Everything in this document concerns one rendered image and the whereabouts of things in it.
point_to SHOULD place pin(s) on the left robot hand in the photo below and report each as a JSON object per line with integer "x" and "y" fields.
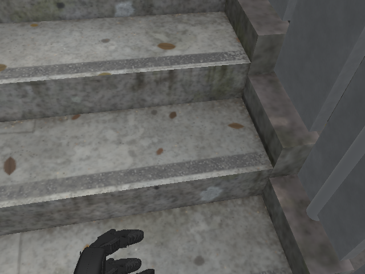
{"x": 93, "y": 258}

